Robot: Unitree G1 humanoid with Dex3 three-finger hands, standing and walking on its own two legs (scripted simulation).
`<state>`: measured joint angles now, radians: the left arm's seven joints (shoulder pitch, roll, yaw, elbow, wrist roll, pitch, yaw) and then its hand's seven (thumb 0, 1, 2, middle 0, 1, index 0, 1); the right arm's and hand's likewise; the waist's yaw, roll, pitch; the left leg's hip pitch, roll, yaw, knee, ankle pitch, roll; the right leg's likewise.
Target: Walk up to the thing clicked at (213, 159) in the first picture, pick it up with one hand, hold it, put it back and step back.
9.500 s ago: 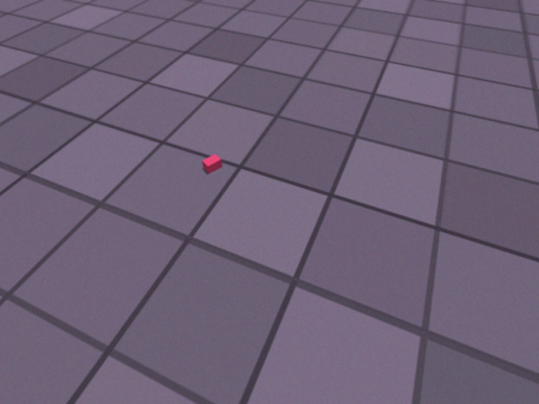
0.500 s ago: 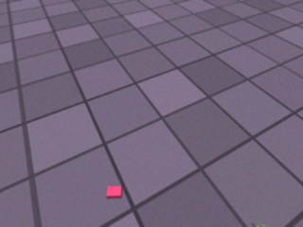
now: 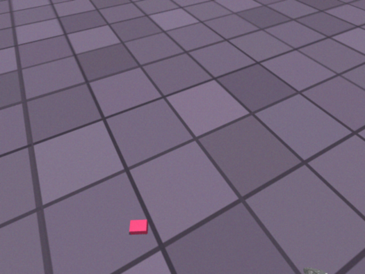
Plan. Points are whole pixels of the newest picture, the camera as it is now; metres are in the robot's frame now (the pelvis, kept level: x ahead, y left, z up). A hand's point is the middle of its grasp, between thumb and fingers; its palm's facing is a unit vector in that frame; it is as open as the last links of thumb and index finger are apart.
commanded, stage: walk up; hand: left
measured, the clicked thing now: (139, 227) +0.43 +0.26 -0.74
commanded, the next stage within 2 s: stand in 0.50 s
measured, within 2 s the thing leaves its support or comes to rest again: neither
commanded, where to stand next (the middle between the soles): +0.04 +0.01 m, yaw +2 degrees
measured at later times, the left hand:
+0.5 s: hand out of the picture +0.05 +0.26 -0.15, palm faces -0.03 -0.92 -0.40, open 7.4 cm
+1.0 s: hand out of the picture +0.06 +0.22 -0.14, palm faces -0.03 -0.94 -0.35, open 7.4 cm
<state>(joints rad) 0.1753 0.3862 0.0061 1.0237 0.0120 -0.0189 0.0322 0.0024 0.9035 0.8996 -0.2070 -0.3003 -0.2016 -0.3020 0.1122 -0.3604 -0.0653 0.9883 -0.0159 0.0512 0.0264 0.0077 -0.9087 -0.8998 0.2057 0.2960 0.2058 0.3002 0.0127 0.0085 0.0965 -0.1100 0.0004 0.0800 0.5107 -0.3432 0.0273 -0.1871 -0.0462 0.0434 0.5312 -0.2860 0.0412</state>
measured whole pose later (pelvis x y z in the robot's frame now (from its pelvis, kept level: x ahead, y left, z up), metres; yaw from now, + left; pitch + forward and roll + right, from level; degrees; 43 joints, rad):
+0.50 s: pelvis -0.01 +0.00 +0.00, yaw -1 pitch -4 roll +0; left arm 0.17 0.37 0.01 1.06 0.02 -0.02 0.03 0.00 0.90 0.90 -0.21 -0.30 -0.20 -0.30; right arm 0.13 -0.35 -0.06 1.03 -0.02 0.05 0.03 0.01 -0.91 -0.90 0.21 0.30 0.21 0.30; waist 0.00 0.01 0.08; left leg -0.10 0.01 0.09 0.47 -0.30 0.02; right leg -0.18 -0.03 0.05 0.48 -0.24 0.04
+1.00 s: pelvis -0.02 -0.02 +0.01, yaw +0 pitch -3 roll +0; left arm 0.11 0.34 0.00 1.11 0.01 -0.02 0.00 0.00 0.90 0.90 -0.21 -0.30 -0.20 -0.30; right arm 0.11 -0.35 -0.02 1.12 -0.02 0.00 0.01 0.01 -0.91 -0.90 0.21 0.30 0.21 0.30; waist -0.01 0.01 0.06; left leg -0.05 0.03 0.07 0.31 -0.20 -0.01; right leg -0.13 -0.02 0.02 0.34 -0.16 0.02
